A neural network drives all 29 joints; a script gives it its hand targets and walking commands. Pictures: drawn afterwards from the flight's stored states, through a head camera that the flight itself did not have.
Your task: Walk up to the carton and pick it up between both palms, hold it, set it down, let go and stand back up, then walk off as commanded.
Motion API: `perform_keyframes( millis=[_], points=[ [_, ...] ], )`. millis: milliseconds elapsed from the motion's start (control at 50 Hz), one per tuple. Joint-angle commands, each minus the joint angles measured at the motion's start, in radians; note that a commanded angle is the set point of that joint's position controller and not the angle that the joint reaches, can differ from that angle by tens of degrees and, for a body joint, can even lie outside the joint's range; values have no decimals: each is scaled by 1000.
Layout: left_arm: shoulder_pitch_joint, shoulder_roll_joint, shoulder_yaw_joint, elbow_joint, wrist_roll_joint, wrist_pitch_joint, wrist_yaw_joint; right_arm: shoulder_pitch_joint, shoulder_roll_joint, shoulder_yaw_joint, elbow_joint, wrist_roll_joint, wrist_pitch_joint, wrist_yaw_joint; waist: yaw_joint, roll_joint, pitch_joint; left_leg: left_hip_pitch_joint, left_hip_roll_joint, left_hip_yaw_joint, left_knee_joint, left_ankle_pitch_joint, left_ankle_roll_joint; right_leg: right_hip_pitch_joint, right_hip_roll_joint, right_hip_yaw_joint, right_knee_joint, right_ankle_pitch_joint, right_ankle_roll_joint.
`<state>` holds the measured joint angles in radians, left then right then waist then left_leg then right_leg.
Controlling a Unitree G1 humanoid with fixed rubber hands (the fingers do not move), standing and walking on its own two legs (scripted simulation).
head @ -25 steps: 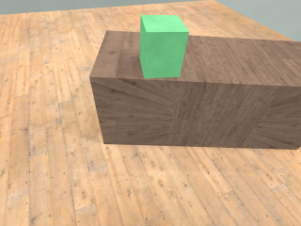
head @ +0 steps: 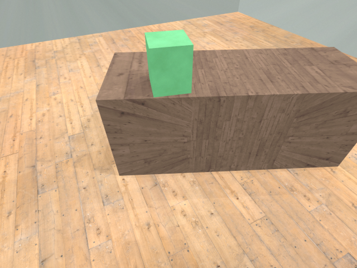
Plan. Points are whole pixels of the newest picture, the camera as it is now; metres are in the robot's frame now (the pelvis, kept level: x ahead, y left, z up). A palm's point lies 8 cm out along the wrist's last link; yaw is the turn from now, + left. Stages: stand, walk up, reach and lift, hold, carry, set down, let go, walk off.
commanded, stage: walk off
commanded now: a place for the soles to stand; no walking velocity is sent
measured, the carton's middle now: (168, 63) +1.08 +0.07 -0.02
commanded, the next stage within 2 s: none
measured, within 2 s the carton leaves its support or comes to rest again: neither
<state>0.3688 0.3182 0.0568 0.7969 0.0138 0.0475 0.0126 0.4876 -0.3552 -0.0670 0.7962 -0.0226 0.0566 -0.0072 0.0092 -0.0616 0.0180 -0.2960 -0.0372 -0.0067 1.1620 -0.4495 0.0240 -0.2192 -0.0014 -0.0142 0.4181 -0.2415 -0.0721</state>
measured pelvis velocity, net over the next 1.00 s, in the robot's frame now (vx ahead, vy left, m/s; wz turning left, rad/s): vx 0.08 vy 0.04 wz -0.06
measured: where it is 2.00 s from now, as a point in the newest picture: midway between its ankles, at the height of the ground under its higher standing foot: outside the picture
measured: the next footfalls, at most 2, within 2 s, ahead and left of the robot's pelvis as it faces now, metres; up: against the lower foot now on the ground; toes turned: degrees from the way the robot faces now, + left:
left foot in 0.16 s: +0.00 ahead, +0.16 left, -0.01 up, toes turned -2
right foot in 0.56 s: -0.01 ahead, -0.12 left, -0.01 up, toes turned +0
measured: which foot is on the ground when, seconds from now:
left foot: up 0.00-0.14, down 0.16-0.56, up 0.58-0.92, down 0.94-1.00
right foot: down 0.00-0.16, up 0.18-0.54, down 0.56-0.96, up 0.98-1.00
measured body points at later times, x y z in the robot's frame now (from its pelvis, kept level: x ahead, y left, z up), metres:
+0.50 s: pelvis -0.05 +0.02 -0.02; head -0.11 +0.05 +0.43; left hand -0.01 +0.36 -0.13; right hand +0.02 -0.26 -0.10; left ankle -0.05 +0.17 -0.75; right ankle -0.07 -0.09 -0.71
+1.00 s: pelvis +0.08 +0.04 -0.04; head +0.08 +0.07 +0.41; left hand +0.08 +0.32 -0.19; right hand +0.07 -0.27 -0.14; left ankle +0.11 +0.19 -0.75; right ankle -0.04 -0.11 -0.72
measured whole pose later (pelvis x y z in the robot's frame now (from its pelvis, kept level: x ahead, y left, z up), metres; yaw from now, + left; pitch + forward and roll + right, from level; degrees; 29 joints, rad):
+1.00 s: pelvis +0.08 +0.04 -0.04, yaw -3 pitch -6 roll +1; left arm 0.42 0.31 0.07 0.87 0.04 0.08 0.00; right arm 0.42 -0.32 -0.07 0.81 -0.01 0.02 -0.03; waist 0.00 -0.10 0.10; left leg -0.26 -0.02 -0.08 0.71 -0.37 -0.02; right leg -0.14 -0.03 0.10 0.94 -0.54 -0.01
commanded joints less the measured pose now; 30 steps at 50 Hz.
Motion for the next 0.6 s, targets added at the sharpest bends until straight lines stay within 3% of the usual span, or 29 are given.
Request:
perform_keyframes(
  millis=[0, 20, 40, 60, 80, 100, 120, 140, 160, 180, 200, 220, 240, 260, 280, 300, 320, 340, 360, 400, 420, 440, 460, 480, 500, 520, 540, 560, 580],
  points=[
    [23, 231, 86, -49, -4, -1, 21, 91, -139, -44, -119, 3, -28, -14, 2, -159, 82, -97, 49, -48, -141, -74, 37, 24, -289, 397, -283, -496, -64],
    [13, 225, 88, -76, -11, 7, 18, 146, -140, -54, -96, -2, -22, -12, -7, -157, 51, 31, 15, 34, -185, -55, 39, -39, -239, 297, -333, -467, 10],
    [-2, 236, 82, -74, 1, 13, 12, 178, -144, -48, -120, -7, -23, -20, -46, -124, 80, 54, 33, -6, -277, -78, 61, -81, -243, 303, -284, -471, 0],
    [-49, 229, 84, -77, -12, 18, 11, 213, -150, -51, -80, 0, -20, -15, -69, -149, 65, 183, 24, 12, -368, -141, 73, -168, -204, 215, -300, -416, 52],
    [-145, 217, 75, -113, 4, 26, 9, 219, -112, -29, -123, 12, -28, -24, -77, -124, 126, 176, 72, -62, -594, -147, 85, -183, -206, 168, -184, -313, 13],
    [-120, 210, 79, -111, -8, 36, -4, 218, -111, -33, -90, 15, -28, -25, -72, -46, 92, 248, 13, 11, -770, -80, 86, -172, -145, 97, -149, -317, 78],
    [-143, 233, 86, -114, 6, 42, -1, 204, -121, -41, -75, 13, -31, -22, -79, 145, 110, 216, -3, -30, -877, -61, 78, -172, -76, 15, 126, -336, 61],
    [-116, 151, 80, -115, 2, 46, -6, 159, -164, -52, -96, -16, -31, -24, -53, 470, 136, 206, 204, -335, -963, -195, 146, -294, 37, -52, 553, -354, 83],
    [-119, 145, 77, -134, 14, 37, -8, 33, -226, -62, -109, -16, -40, -30, 14, 343, 239, 34, 330, -511, -1107, -423, 195, -411, 72, 11, 765, -261, 105],
    [-153, 181, 98, -165, 29, 32, -36, -34, -337, -103, -123, -17, -63, -47, 18, 402, 274, -210, 431, -715, -1226, -776, 243, -411, 29, 109, 1054, -241, 104],
    [-158, 229, 111, -137, 13, 27, -59, -136, -286, -78, -130, -8, -79, -54, 92, 259, 295, -339, 402, -709, -1241, -671, 201, -218, -21, 177, 1136, -91, 90],
    [-55, 263, 110, -97, 21, 16, -67, -223, -264, -89, -156, -12, -79, -59, 149, 209, 249, -266, 324, -518, -1160, -499, 182, -177, -21, 148, 1099, -71, 76],
    [40, 278, 119, -63, 24, 20, -65, -259, -270, -100, -137, -17, -70, -58, 149, 198, 150, -178, 312, -394, -1064, -365, 190, -158, -30, 136, 1131, -99, 76],
    [21, 268, 109, -50, 28, 27, -62, -204, -265, -95, -126, -26, -59, -58, 114, 152, 154, -78, 266, -348, -987, -264, 189, -199, -2, 94, 1057, -138, 61],
    [-46, 265, 97, -47, 41, 31, -60, -149, -238, -88, -138, -32, -54, -58, 67, 120, 148, 29, 258, -324, -977, -212, 198, -268, 9, 46, 986, -164, 50],
    [-70, 265, 100, -68, 36, 35, -61, -93, -233, -92, -135, -39, -55, -58, 45, 164, 177, 109, 242, -332, -984, -271, 190, -340, 27, 7, 937, -210, 54],
    [-109, 251, 91, -70, 30, 37, -66, -64, -209, -81, -158, -38, -62, -54, 27, 141, 187, 124, 262, -343, -969, -281, 199, -347, 6, 28, 883, -211, 50],
    [-106, 248, 89, -92, 25, 40, -66, -54, -196, -84, -192, -46, -61, -55, 24, 164, 200, 112, 270, -336, -979, -314, 193, -333, 6, 3, 826, -235, 49],
    [-148, 240, 92, -117, 28, 42, -69, -40, -190, -87, -204, -38, -66, -62, 12, 108, 213, 102, 316, -414, -997, -345, 213, -333, -49, 65, 720, -247, 37],
    [-135, 215, 88, -142, 21, 35, -67, -21, -163, -93, -266, -38, -71, -71, 8, 144, 234, 126, 345, -434, -987, -288, 229, -293, -71, 82, 525, -262, 21],
    [-130, 214, 81, -159, 15, 23, -61, -22, -163, -101, -260, -38, -66, -76, 1, 155, 269, 132, 334, -421, -980, -263, 232, -291, -72, 73, 421, -252, 26],
    [-88, 215, 87, -159, 15, 10, -61, 14, -157, -102, -293, -42, -58, -81, -1, 130, 229, 127, 354, -415, -975, -213, 228, -198, -79, 65, 326, -219, 13],
    [-41, 233, 90, -162, 10, 1, -53, 1, -175, -108, -275, -30, -60, -80, 3, 148, 206, 120, 370, -430, -946, -207, 243, -148, -78, 85, 279, -266, -1],
    [-16, 248, 96, -158, -2, -11, -40, -11, -192, -109, -273, -15, -58, -71, 14, 196, 212, 22, 383, -425, -904, -232, 235, -51, -97, 120, 206, -281, -21],
    [59, 271, 101, -134, -2, -21, -36, -31, -192, -104, -300, -18, -55, -68, 51, 159, 154, -21, 352, -376, -797, -186, 195, 90, -94, 155, 99, -292, -50],
    [87, 279, 92, -117, 0, -27, -24, -17, -173, -95, -325, -18, -45, -61, 49, 87, 152, -78, 244, -232, -602, -209, 144, 156, -99, 175, -76, -277, -62],
    [156, 336, 106, -110, 4, -26, -16, -21, -150, -96, -337, -12, -42, -54, 92, -95, 125, -245, 108, -41, -258, -98, 58, 299, -250, 400, -187, -423, -77],
    [83, 357, 92, -129, -20, -36, -16, -19, -141, -87, -296, 4, -30, -44, 37, -118, 148, -269, 66, -51, -3, -23, 26, 115, -355, 649, -316, -566, -83],
    [-18, 326, 75, -135, -18, -47, -12, -78, -133, -82, -294, -8, -27, -33, 8, -33, 236, -251, 71, -105, 73, 41, 21, -75, -361, 706, -388, -555, -112]
  ],
)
